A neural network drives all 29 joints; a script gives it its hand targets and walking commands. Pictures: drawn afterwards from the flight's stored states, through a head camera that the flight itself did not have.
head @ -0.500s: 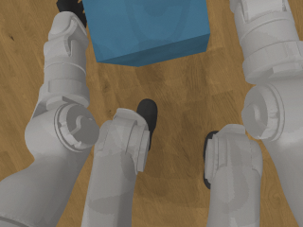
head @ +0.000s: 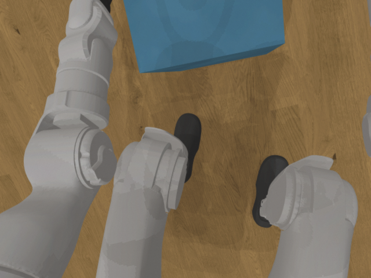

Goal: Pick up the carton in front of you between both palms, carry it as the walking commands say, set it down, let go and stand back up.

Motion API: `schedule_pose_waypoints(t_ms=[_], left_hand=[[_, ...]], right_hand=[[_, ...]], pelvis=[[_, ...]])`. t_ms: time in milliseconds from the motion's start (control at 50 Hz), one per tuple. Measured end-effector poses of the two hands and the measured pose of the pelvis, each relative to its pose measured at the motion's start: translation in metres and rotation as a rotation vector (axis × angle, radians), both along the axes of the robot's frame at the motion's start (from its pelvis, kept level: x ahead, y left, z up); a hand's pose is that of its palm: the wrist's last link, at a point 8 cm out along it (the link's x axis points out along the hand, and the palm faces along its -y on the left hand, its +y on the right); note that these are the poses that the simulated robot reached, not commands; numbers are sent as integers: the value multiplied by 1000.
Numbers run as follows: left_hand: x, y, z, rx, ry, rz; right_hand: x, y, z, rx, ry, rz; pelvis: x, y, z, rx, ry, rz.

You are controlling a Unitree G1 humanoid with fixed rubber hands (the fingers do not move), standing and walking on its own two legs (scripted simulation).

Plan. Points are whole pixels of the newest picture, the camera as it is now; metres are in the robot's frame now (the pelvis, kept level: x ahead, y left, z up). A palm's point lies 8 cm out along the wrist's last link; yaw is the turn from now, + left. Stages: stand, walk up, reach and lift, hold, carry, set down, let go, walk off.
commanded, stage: set down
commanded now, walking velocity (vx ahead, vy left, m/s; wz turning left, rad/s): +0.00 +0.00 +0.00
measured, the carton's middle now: (207, 5) +0.53 +0.09 -0.27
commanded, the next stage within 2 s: let go in 0.88 s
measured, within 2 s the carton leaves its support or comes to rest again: neither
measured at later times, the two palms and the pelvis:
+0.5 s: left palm out of the picture +0.50 +0.25 +0.00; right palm out of the picture +0.63 -0.11 +0.01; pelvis +0.01 +0.00 +0.11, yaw -1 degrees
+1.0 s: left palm out of the picture +0.48 +0.25 +0.15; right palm out of the picture +0.63 -0.12 +0.15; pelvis +0.04 +0.00 +0.24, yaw -3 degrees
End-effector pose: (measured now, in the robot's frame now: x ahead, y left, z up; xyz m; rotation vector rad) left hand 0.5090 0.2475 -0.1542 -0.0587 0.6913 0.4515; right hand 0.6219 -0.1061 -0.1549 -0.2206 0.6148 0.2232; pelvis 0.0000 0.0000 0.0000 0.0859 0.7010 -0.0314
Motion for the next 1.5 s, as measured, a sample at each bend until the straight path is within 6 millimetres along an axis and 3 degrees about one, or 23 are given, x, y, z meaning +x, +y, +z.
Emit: schedule_pose_waypoints(t_ms=[100,260,560,820,980,1080,1200,1340,1500], left_hand=[[-7,-6,32,-17,-39,18],[-16,3,88,-12,-42,38],[-13,2,175,15,-45,33],[-18,6,260,12,-54,42],[-23,3,299,17,-47,8],[-37,-7,317,32,-21,-89],[-69,-16,344,42,40,-251],[-107,-8,385,61,100,-408],[-161,6,425,54,122,-446]], right_hand=[[4,6,42,-22,-5,-9],[6,3,99,-29,41,-32],[11,-7,177,-22,28,-8],[13,-6,263,-25,41,9],[7,-11,302,-21,55,-7],[-18,-22,317,-28,50,-64],[-80,-43,337,-50,51,-214],[-148,-56,373,-65,44,-336],[-195,-59,405,-79,58,-324]], pelvis=[[0,2,18,-19,8,12],[2,3,57,-34,40,20],[17,3,126,-36,126,18],[33,0,199,-37,128,9],[41,1,239,-47,101,4],[49,4,262,-61,79,-2],[61,10,290,-77,13,-20],[74,19,320,-91,-133,-33],[95,27,347,-97,-304,-18]])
